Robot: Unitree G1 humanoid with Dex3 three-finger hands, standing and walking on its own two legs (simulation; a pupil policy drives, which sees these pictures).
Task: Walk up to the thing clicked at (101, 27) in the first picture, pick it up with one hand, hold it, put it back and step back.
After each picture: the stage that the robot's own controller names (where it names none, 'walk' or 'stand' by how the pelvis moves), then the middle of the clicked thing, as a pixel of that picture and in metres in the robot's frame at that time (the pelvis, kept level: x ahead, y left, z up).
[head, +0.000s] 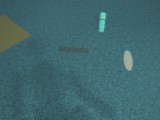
stand; (102, 22) +1.72 -0.26 -0.65
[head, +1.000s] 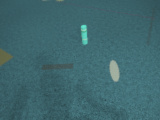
walk; (84, 35) +1.62 +0.12 -0.63
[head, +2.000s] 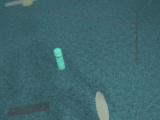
walk; (59, 59) +1.05 +0.30 -0.64
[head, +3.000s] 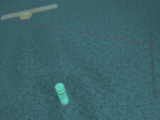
walk; (62, 94) +0.66 +0.25 -0.65
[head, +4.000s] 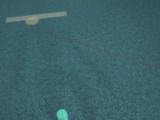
walk; out of the picture +0.45 +0.18 -0.64
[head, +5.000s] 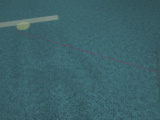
stand; out of the picture +0.40 +0.18 -0.65
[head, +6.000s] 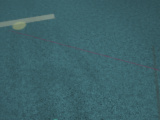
stand; out of the picture +0.39 +0.20 -0.66
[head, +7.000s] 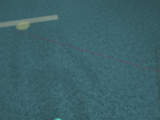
stand; out of the picture +0.41 +0.18 -0.66
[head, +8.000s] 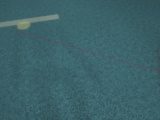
stand; out of the picture +0.39 +0.19 -0.66
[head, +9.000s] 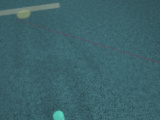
go down; out of the picture +0.41 +0.18 -0.65
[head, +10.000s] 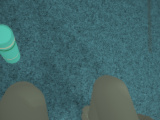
go down; (7, 47) +0.47 +0.25 -0.24
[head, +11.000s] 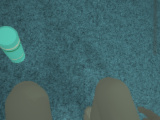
close in; (12, 47) +0.46 +0.26 -0.25
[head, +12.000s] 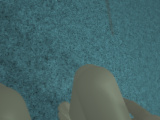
close in; out of the picture +0.44 +0.31 -0.16
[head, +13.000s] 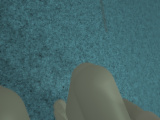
lift; out of the picture +0.42 +0.31 -0.16
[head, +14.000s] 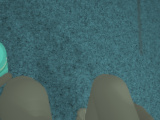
lift; out of the picture +0.34 +0.27 -0.08
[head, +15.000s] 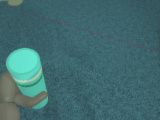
lift; (32, 84) +0.32 +0.17 +0.07
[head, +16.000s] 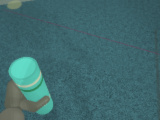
hold; (35, 90) +0.31 +0.16 +0.03
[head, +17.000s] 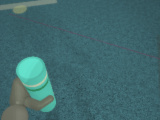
hold; (40, 89) +0.32 +0.16 +0.03
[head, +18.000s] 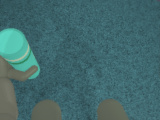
crouch; (22, 59) +0.41 +0.20 -0.03
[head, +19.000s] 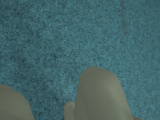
lower; out of the picture +0.42 +0.31 -0.16
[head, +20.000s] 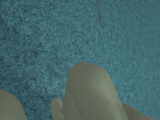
lower; out of the picture +0.43 +0.33 -0.16
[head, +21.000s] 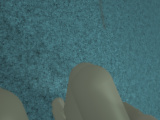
lower; out of the picture +0.43 +0.33 -0.16
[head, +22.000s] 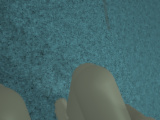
lower; out of the picture +0.42 +0.32 -0.16
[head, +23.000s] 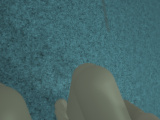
rest; out of the picture +0.41 +0.32 -0.16
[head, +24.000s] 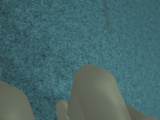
withdraw; out of the picture +0.42 +0.30 -0.17
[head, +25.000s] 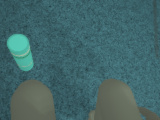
walk; (22, 55) +0.45 +0.25 -0.23
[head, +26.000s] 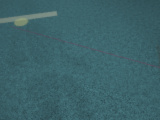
stand; out of the picture +0.39 +0.15 -0.59
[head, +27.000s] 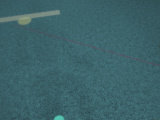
stand; out of the picture +0.41 +0.17 -0.60
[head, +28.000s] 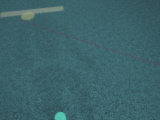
stand; out of the picture +0.41 +0.16 -0.61
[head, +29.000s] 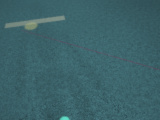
walk; out of the picture +0.43 +0.16 -0.65
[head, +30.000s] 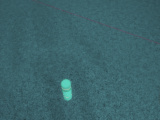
walk; (66, 90) +0.58 +0.12 -0.63
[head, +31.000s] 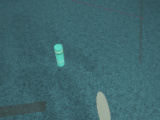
walk; (59, 55) +0.89 +0.21 -0.63
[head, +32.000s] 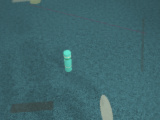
stand; (67, 61) +1.04 +0.16 -0.64
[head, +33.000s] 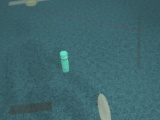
stand; (64, 62) +1.06 +0.19 -0.66
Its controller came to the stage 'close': yes
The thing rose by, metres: 0.70
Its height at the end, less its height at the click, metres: +0.00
